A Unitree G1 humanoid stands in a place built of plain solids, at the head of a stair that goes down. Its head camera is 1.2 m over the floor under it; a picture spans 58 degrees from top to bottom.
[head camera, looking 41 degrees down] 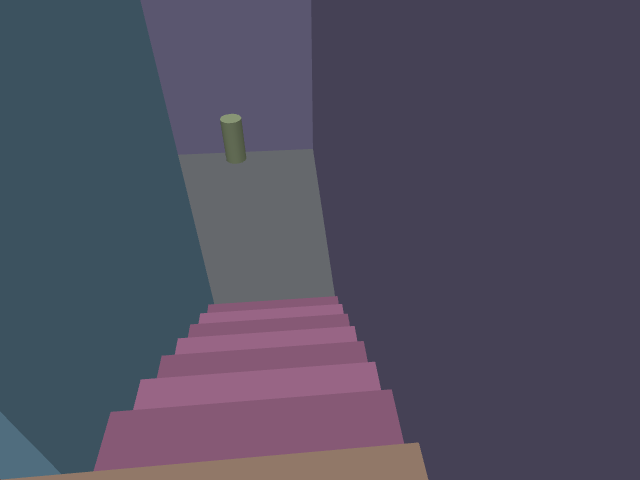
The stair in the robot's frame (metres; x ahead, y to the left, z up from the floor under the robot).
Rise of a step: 0.17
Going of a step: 0.23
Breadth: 0.95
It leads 5 degrees to the left of straight ahead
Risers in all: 8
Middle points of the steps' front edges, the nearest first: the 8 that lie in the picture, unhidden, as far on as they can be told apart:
0.49 0.20 0.00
0.75 0.22 -0.17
0.98 0.24 -0.35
1.20 0.26 -0.52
1.43 0.28 -0.70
1.66 0.30 -0.87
1.89 0.32 -1.05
2.11 0.34 -1.22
